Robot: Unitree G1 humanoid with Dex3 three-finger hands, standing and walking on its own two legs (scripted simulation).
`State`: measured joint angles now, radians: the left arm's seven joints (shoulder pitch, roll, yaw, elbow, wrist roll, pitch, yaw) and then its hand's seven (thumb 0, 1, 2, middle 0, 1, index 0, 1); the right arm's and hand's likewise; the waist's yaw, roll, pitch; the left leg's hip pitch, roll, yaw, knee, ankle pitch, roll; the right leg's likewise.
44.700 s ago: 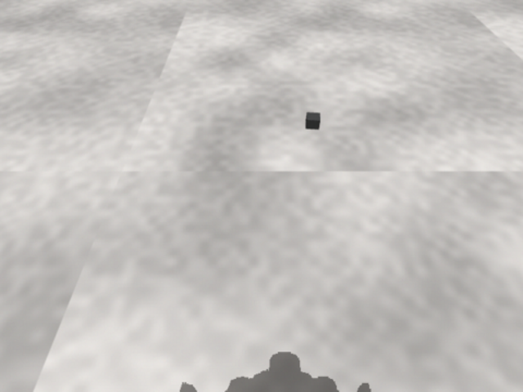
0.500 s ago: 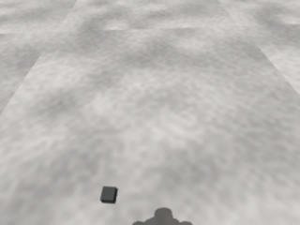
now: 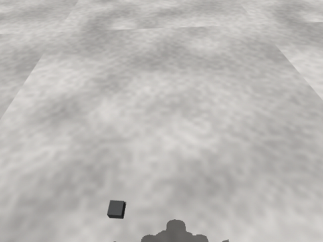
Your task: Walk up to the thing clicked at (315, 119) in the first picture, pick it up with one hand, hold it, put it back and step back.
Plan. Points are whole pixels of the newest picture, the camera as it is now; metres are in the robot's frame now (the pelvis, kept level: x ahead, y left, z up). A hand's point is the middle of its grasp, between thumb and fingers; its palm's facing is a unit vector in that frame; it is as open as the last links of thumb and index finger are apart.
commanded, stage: stand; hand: left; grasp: from above
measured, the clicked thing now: (116, 209) +0.42 +0.30 -0.75
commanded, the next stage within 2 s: step back in 0.76 s
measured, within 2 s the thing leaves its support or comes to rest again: neither
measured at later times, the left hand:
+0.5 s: hand out of the picture +0.08 +0.25 -0.16, palm faces +0.01 -0.94 -0.35, open 7.4 cm
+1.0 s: hand out of the picture +0.09 +0.28 -0.17, palm faces +0.00 -0.92 -0.39, open 7.4 cm
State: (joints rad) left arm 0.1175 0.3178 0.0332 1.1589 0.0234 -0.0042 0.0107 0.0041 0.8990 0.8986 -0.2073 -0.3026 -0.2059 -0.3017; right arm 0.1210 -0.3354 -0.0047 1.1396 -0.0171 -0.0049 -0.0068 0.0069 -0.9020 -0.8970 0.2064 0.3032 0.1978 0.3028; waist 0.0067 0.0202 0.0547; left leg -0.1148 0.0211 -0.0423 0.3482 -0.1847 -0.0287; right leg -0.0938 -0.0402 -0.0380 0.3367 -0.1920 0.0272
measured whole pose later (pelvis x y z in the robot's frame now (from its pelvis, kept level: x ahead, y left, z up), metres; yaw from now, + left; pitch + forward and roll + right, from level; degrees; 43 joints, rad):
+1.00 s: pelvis -0.02 +0.01 -0.02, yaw +0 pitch -2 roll +0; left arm 0.06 0.37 0.07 0.99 0.01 0.03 0.02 0.00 0.90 0.90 -0.21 -0.30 -0.21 -0.30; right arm 0.07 -0.41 -0.04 1.00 0.01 0.05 0.01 0.01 -0.90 -0.90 0.21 0.30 0.20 0.30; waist -0.01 0.01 0.16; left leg -0.34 -0.02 -0.05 0.74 -0.35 0.03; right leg -0.27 -0.07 -0.03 0.57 -0.28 0.02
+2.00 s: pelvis -0.23 +0.05 -0.02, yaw -2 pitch -2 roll -1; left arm 0.14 0.40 0.09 0.82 0.01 0.06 0.02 0.01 0.90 0.90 -0.21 -0.30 -0.21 -0.30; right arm 0.15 -0.36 -0.03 0.86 -0.03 0.02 0.00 0.01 -0.90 -0.90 0.21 0.30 0.20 0.30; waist 0.00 -0.04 0.16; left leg -0.29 -0.01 -0.02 0.59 -0.27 0.03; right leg -0.47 0.12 0.15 1.17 -0.52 -0.02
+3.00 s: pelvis -0.58 +0.00 -0.03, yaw -4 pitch -3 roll +1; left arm 0.20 0.35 0.06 0.89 0.04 0.03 0.01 0.01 0.90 0.90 -0.21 -0.30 -0.21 -0.30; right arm 0.10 -0.41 -0.05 0.84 -0.01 0.08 -0.02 0.01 -0.90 -0.90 0.21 0.30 0.20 0.30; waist 0.04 0.04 0.15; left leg -0.52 -0.06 -0.13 0.99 -0.47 -0.01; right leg -0.27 0.01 0.02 0.68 -0.36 -0.03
